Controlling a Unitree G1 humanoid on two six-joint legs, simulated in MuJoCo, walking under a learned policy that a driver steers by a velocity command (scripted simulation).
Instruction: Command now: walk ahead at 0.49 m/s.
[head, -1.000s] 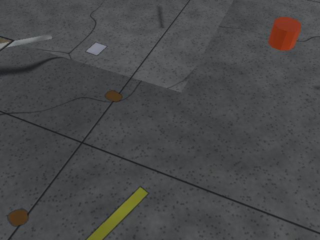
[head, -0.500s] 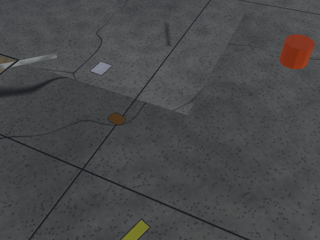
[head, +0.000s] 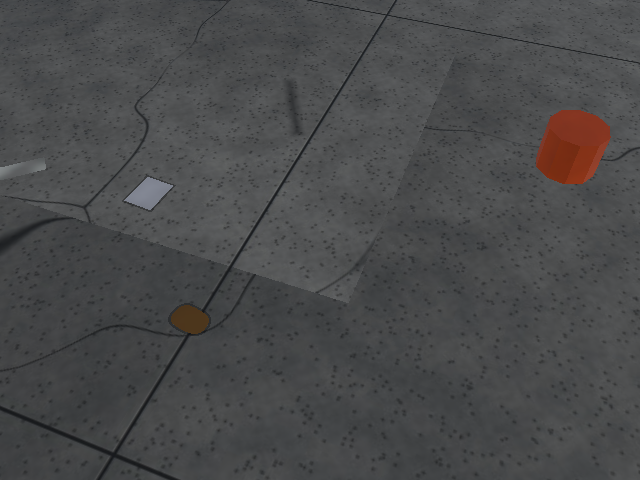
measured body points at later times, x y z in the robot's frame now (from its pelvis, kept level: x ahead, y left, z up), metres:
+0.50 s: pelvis +0.28 -0.08 +0.00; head +0.29 -0.10 +0.45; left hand +0.33 +0.18 -0.12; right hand +0.37 -0.35 -0.14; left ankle +0.28 +0.08 -0.66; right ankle +0.30 -0.16 -0.74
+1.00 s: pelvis +0.54 -0.01 -0.01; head +0.58 +0.00 +0.44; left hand +0.57 +0.25 -0.16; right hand +0.67 -0.27 -0.12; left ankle +0.61 +0.07 -0.74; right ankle +0.45 -0.16 -0.65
